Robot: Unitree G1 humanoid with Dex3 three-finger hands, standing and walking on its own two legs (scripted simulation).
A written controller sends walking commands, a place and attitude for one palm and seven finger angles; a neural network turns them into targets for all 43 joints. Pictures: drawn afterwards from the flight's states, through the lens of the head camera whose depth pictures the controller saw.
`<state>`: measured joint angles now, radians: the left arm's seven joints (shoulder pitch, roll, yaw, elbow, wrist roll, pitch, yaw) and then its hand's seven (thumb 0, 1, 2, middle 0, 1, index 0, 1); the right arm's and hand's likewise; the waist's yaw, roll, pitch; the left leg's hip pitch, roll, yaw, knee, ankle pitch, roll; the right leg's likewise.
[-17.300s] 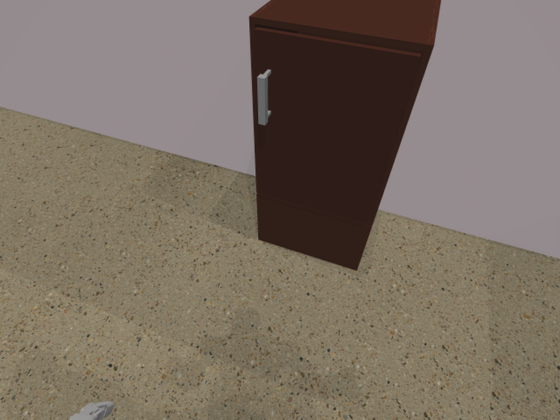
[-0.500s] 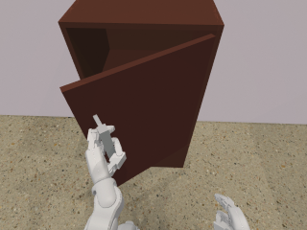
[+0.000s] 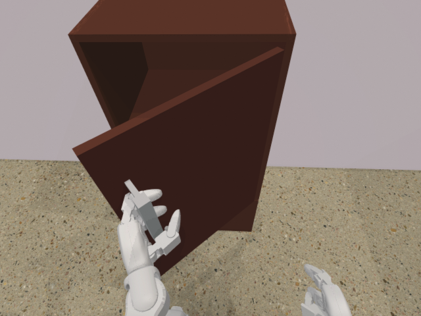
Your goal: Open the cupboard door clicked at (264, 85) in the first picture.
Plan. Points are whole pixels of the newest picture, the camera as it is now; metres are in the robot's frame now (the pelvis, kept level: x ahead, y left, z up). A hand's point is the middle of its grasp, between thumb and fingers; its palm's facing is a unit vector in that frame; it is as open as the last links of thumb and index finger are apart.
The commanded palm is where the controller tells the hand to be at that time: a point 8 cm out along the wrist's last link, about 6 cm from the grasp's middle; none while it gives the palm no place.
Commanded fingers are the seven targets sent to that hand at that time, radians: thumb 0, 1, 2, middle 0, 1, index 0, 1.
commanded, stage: open thumb and fingers to let go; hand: left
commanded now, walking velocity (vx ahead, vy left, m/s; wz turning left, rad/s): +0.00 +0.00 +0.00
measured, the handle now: (145, 212) +0.30 +0.14 +0.05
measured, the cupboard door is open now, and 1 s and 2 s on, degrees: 43 46 45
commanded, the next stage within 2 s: slide the hand sideways off the handle in 0.54 s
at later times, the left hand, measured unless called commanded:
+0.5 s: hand (166, 232) +0.26 +0.10 +0.05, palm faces +0.32 -0.95 -0.02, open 14.6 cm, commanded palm +0.22 +0.13 +0.05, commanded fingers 0.00 -0.50 0.30 -0.15 -0.30 -0.15 -0.30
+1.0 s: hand (162, 258) +0.22 +0.09 +0.05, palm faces -0.10 -0.99 +0.07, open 16.1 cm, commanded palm +0.19 +0.16 +0.05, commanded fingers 0.00 -0.50 0.30 -0.15 -0.30 -0.15 -0.30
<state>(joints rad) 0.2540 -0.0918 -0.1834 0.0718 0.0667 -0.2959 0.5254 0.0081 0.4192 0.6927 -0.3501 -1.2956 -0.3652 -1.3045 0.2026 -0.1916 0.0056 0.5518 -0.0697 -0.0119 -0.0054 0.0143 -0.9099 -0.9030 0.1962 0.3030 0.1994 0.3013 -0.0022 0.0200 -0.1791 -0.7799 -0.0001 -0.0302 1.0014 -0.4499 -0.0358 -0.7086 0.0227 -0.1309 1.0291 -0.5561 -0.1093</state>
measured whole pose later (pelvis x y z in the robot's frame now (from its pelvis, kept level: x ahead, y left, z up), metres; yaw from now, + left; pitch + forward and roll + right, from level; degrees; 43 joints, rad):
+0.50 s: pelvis +0.00 +0.02 +0.00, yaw -1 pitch +13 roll +0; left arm 0.28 -0.07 -0.25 0.04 0.09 -0.28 0.53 -0.01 -0.48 0.31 -0.28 -0.81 -0.32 -0.83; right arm 0.21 -0.19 0.02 0.52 -0.07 -0.01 0.00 0.01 -0.91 -0.90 0.20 0.30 0.20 0.30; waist -0.01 0.03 -0.18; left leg -0.80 0.00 -0.02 1.04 -0.47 -0.01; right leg -0.72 0.02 -0.12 1.04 -0.56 -0.09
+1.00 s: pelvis -0.02 +0.05 -0.01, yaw -3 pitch +12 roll -1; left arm 0.36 0.03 -0.27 -0.05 -0.04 -0.34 0.12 -0.02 -0.50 0.30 -0.17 -0.32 -0.19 -0.35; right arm 0.26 -0.22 0.02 0.43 -0.02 -0.03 0.01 0.01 -0.91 -0.90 0.20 0.30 0.20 0.30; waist -0.02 0.03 -0.15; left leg -0.82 0.00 0.02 1.08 -0.47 0.03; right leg -0.75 0.02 -0.09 1.08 -0.54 -0.05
